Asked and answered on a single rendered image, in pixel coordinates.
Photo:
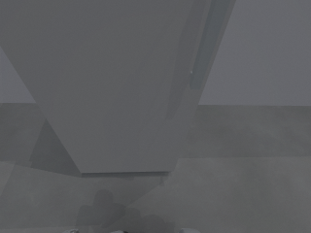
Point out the fridge door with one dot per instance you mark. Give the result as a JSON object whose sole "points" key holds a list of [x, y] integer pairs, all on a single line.
{"points": [[112, 77]]}

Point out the handle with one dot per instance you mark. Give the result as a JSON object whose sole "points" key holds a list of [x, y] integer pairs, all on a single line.
{"points": [[211, 31]]}

